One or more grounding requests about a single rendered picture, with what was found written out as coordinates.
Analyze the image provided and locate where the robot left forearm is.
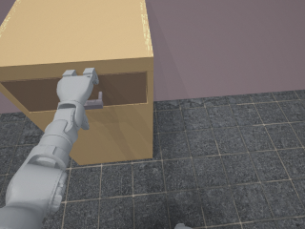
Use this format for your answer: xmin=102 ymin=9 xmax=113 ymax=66
xmin=5 ymin=100 xmax=85 ymax=205

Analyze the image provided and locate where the handle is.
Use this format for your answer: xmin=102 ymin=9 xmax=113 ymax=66
xmin=58 ymin=92 xmax=104 ymax=110

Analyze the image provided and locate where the left robot upper arm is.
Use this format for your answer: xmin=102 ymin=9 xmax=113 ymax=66
xmin=0 ymin=163 xmax=68 ymax=229

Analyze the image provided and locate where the left robot hand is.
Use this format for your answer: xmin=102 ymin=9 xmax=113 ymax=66
xmin=56 ymin=68 xmax=99 ymax=130

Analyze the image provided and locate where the cabinet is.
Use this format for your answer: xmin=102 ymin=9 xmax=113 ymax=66
xmin=0 ymin=0 xmax=153 ymax=165

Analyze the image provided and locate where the drawer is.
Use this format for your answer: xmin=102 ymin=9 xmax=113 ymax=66
xmin=0 ymin=71 xmax=147 ymax=113

